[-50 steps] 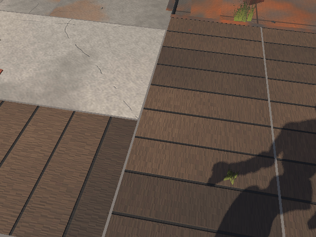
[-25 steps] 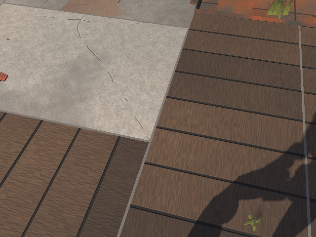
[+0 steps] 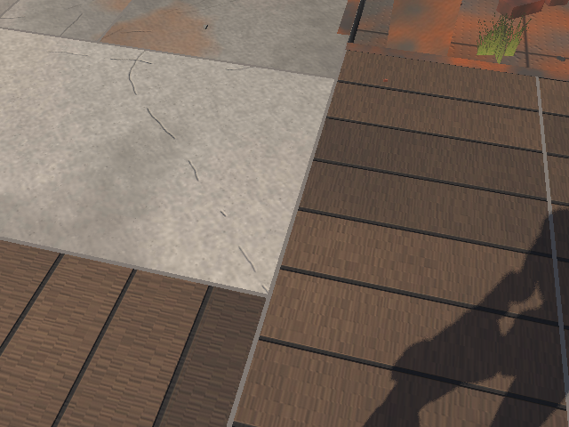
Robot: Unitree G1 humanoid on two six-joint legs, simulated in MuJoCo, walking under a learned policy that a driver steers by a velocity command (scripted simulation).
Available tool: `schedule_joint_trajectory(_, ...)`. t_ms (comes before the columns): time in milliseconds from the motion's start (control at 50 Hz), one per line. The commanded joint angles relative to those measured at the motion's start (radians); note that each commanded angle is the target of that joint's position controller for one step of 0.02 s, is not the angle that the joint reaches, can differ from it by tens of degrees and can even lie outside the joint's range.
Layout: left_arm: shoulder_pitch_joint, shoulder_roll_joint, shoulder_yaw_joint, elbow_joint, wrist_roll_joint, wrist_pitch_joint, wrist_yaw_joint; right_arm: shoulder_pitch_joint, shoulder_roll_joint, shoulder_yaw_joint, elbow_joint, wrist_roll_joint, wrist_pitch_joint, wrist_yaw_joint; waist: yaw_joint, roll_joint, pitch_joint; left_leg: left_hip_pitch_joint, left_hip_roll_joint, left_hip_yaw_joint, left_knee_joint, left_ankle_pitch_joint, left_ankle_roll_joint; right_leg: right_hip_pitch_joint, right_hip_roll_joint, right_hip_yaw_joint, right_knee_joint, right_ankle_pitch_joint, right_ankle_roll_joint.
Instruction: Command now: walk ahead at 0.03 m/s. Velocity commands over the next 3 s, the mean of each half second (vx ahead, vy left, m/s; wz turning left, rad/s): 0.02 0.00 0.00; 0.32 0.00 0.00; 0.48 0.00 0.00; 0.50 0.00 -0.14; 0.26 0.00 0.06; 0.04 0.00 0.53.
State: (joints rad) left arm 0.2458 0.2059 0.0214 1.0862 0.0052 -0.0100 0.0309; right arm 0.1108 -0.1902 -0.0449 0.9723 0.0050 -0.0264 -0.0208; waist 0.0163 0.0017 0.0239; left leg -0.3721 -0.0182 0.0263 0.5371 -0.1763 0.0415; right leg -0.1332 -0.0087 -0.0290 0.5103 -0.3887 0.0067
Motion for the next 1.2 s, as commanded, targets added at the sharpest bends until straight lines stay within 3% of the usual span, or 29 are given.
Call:
schedule_joint_trajectory(20,0.079,0.077,0.013,0.002,-0.001,-0.001,0.004,-0.005,-0.112,-0.027,-0.03,0.002,0.001,-0.004,0.0,0.0,-0.079,0.235,0.093,-0.104,-0.032,0.328,0.083,-0.131,-0.027,0.02,-0.077,0.176,-0.022)
schedule_joint_trajectory(220,0.125,0.06,0.008,0.026,0.001,-0.005,0.013,-0.023,-0.101,-0.029,0.008,-0.001,0.024,-0.011,-0.005,0.0,-0.008,0.217,0.067,-0.086,-0.055,0.158,0.053,-0.173,-0.035,0.024,-0.106,0.092,-0.029)
schedule_joint_trajectory(460,0.174,0.033,0.006,0.033,0.002,-0.016,0.015,-0.014,-0.094,-0.024,0.052,-0.001,0.031,-0.016,-0.011,-0.005,0.026,0.214,0.059,-0.084,-0.078,0.08,0.037,-0.193,-0.035,0.026,-0.139,0.037,-0.033)
schedule_joint_trajectory(480,0.198,0.028,0.006,0.043,0.001,-0.015,0.015,0.005,-0.086,-0.022,0.066,-0.002,0.032,-0.016,-0.009,-0.013,0.01,0.216,0.046,-0.072,-0.079,-0.039,0.036,-0.185,-0.033,0.026,-0.154,-0.054,-0.041)
schedule_joint_trajectory(520,0.201,0.071,0.022,0.03,-0.01,-0.013,0.019,0.011,-0.104,-0.03,0.071,0.008,0.028,-0.017,-0.003,-0.057,0.058,0.126,-0.006,-0.019,-0.018,-0.326,0.03,-0.2,-0.062,0.081,-0.188,-0.275,-0.094)
schedule_joint_trajectory(540,0.221,0.09,0.028,0.021,-0.015,-0.017,0.021,-0.021,-0.104,-0.031,0.06,0.01,0.018,-0.014,0.017,-0.079,0.092,0.042,-0.02,-0.003,0.033,-0.372,0.026,-0.185,-0.11,0.151,-0.235,-0.37,-0.133)
schedule_joint_trajectory(560,0.242,0.124,0.04,0.017,-0.021,-0.027,0.022,-0.068,-0.089,-0.028,0.039,0.017,0.001,-0.007,0.036,-0.13,0.131,-0.055,-0.032,0.032,0.118,-0.301,0.02,-0.137,-0.198,0.269,-0.309,-0.42,-0.179)
schedule_joint_trajectory(580,0.216,0.163,0.055,0.009,-0.026,-0.039,0.023,-0.097,-0.081,-0.025,0.023,0.022,-0.017,0.003,0.034,-0.177,0.179,-0.141,0.001,0.031,0.211,-0.203,0.025,-0.104,-0.299,0.376,-0.357,-0.394,-0.223)
schedule_joint_trajectory(620,0.212,0.138,0.056,0.002,-0.021,-0.062,0.019,-0.107,-0.089,-0.028,0.012,0.024,-0.044,0.018,0.032,-0.153,0.202,-0.275,0.064,-0.008,0.294,-0.24,0.042,0.003,-0.351,0.399,-0.341,-0.218,-0.242)
schedule_joint_trajectory(660,0.213,0.121,0.054,-0.004,-0.029,-0.07,0.005,-0.11,-0.08,-0.025,0.003,0.036,-0.062,0.029,0.024,-0.125,0.193,-0.261,0.078,0.008,0.199,-0.262,0.049,0.058,-0.313,0.32,-0.3,-0.073,-0.209)
schedule_joint_trajectory(680,0.195,0.125,0.055,-0.011,-0.033,-0.068,-0.001,-0.084,-0.073,-0.025,0.013,0.037,-0.067,0.034,0.004,-0.117,0.176,-0.152,0.056,0.046,0.11,-0.217,0.048,0.018,-0.274,0.257,-0.274,-0.03,-0.186)
schedule_joint_trajectory(700,0.17,0.134,0.056,-0.02,-0.034,-0.064,-0.007,-0.008,-0.07,-0.031,0.043,0.035,-0.068,0.037,-0.035,-0.116,0.144,0.032,0.011,0.095,0.039,-0.137,0.042,-0.072,-0.228,0.194,-0.226,0.032,-0.164)
schedule_joint_trajectory(720,0.164,0.143,0.056,-0.027,-0.027,-0.063,-0.01,0.109,-0.093,-0.048,0.087,0.033,-0.064,0.037,-0.08,-0.115,0.087,0.223,-0.043,0.122,0.027,-0.085,0.039,-0.15,-0.184,0.15,-0.143,0.195,-0.148)
schedule_joint_trajectory(740,0.134,0.138,0.052,-0.037,-0.026,-0.066,-0.012,0.255,-0.136,-0.07,0.126,0.034,-0.061,0.035,-0.152,-0.067,0.019,0.394,-0.004,0.044,-0.003,-0.071,0.066,-0.227,-0.135,0.08,0.045,0.364,-0.112)
schedule_joint_trajectory(760,0.119,0.062,0.033,-0.079,-0.025,-0.077,-0.012,0.4,-0.257,-0.1,0.143,0.029,-0.062,0.029,-0.188,0.199,-0.053,0.582,0.234,-0.377,-0.179,-0.192,0.192,-0.457,0.006,-0.055,0.437,0.301,-0.021)
schedule_joint_trajectory(780,0.094,0.028,0.024,-0.107,-0.031,-0.096,-0.011,0.46,-0.226,-0.076,0.161,0.013,-0.073,0.04,-0.181,0.275,-0.134,0.623,0.397,-0.757,-0.362,-0.249,0.282,-0.576,0.06,0.068,0.709,-0.148,-0.02)
schedule_joint_trajectory(800,0.053,0.07,0.038,-0.126,-0.059,-0.108,-0.018,0.348,-0.17,-0.049,0.137,0.005,-0.087,0.039,-0.123,0.173,-0.047,0.538,0.412,-0.702,-0.354,-0.32,0.257,-0.666,-0.009,0.138,0.833,-0.11,-0.058)
schedule_joint_trajectory(820,0.03,0.088,0.042,-0.133,-0.065,-0.112,-0.023,0.242,-0.133,-0.032,0.101,0.005,-0.093,0.043,-0.087,0.108,0.009,0.448,0.372,-0.562,-0.358,-0.307,0.215,-0.673,-0.063,0.125,0.833,-0.004,-0.089)
schedule_joint_trajectory(840,0.025,0.091,0.05,-0.129,-0.055,-0.113,-0.021,0.183,-0.116,-0.019,0.083,0.003,-0.094,0.048,-0.06,0.06,0.039,0.377,0.328,-0.442,-0.376,-0.235,0.184,-0.655,-0.101,0.109,0.78,0.087,-0.102)
schedule_joint_trajectory(860,0.033,0.093,0.059,-0.126,-0.042,-0.107,-0.017,0.162,-0.107,-0.011,0.075,0.0,-0.094,0.05,-0.037,0.056,0.051,0.317,0.287,-0.346,-0.392,-0.156,0.154,-0.605,-0.13,0.1,0.715,0.146,-0.104)
schedule_joint_trajectory(900,0.048,0.085,0.068,-0.119,-0.038,-0.089,-0.019,0.198,-0.096,-0.002,0.086,-0.007,-0.087,0.044,-0.02,0.069,0.048,0.273,0.235,-0.234,-0.414,-0.032,0.135,-0.545,-0.142,0.073,0.647,0.198,-0.09)
schedule_joint_trajectory(920,0.03,0.077,0.068,-0.125,-0.035,-0.082,-0.02,0.225,-0.11,-0.002,0.093,-0.009,-0.086,0.037,-0.02,0.064,0.055,0.272,0.23,-0.205,-0.421,0.033,0.144,-0.559,-0.142,0.061,0.618,0.22,-0.077)
schedule_joint_trajectory(1000,-0.145,0.062,0.063,-0.195,-0.024,-0.076,-0.024,0.276,-0.148,-0.003,0.091,-0.012,-0.078,0.012,-0.045,0.042,0.087,0.291,0.236,-0.151,-0.444,0.139,0.159,-0.649,-0.139,0.046,0.388,0.346,-0.028)
schedule_joint_trajectory(1060,-0.257,0.056,0.052,-0.23,-0.028,-0.08,-0.038,0.306,-0.16,-0.007,0.085,-0.006,-0.074,0.004,-0.072,0.058,0.099,0.291,0.225,-0.104,-0.462,0.146,0.151,-0.603,-0.107,0.017,0.213,0.443,-0.02)
schedule_joint_trajectory(1140,-0.36,0.061,0.041,-0.268,-0.034,-0.088,-0.062,0.364,-0.16,-0.015,0.1,0.008,-0.065,0.002,-0.09,0.056,0.128,0.382,0.259,-0.073,-0.434,0.163,0.144,-0.593,-0.086,0.01,0.093,0.448,-0.042)
schedule_joint_trajectory(1200,-0.358,0.089,0.045,-0.287,-0.037,-0.097,-0.079,0.352,-0.18,-0.028,0.098,0.011,-0.054,0.001,-0.056,0.076,0.104,0.462,0.29,-0.057,-0.355,0.316,0.124,-0.519,-0.059,-0.002,0.031,0.364,-0.083)
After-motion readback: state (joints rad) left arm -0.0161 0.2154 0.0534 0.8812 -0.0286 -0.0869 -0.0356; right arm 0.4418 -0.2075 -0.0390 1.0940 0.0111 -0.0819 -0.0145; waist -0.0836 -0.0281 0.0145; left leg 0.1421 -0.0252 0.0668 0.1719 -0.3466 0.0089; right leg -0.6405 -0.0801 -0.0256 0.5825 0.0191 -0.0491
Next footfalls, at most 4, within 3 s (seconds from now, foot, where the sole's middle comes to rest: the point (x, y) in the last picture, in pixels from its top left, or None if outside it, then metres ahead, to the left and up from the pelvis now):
1.26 right None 0.49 -0.12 -0.77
1.84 left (255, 301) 0.82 0.12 -0.77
2.32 right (349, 239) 1.03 -0.14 -0.77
2.74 left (262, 259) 0.95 0.11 -0.77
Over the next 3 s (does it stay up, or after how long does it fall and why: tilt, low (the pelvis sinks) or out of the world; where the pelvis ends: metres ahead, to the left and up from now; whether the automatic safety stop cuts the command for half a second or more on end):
stays up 0.92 0.02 0.02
